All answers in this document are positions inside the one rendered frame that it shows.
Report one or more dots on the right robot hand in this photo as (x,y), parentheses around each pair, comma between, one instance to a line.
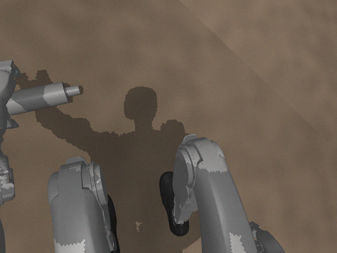
(265,243)

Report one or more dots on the bottle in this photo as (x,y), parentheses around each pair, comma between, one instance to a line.
(40,97)

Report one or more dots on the left robot hand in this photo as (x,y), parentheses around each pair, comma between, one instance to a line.
(8,71)

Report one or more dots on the left robot arm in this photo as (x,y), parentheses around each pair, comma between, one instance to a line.
(7,188)

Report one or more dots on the left robot foot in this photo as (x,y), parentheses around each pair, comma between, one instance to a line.
(113,221)

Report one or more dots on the right robot foot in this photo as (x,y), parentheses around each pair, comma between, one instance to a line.
(167,195)

